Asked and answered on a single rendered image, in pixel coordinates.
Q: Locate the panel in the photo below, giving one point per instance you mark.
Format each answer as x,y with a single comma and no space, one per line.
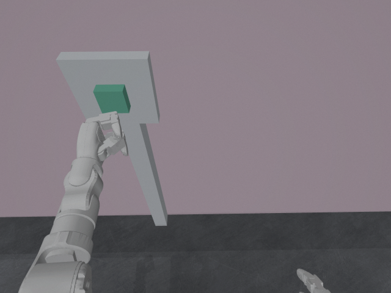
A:
84,70

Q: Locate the robot right hand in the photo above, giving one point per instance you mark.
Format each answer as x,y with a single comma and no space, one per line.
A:
313,283

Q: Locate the robot left hand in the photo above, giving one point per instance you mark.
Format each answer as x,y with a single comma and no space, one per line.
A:
92,143

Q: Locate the button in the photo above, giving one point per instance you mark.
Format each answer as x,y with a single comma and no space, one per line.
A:
112,97

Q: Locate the left robot forearm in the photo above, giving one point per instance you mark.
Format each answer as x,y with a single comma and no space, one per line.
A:
70,238

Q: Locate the robot left upper arm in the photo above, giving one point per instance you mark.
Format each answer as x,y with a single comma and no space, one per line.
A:
59,277

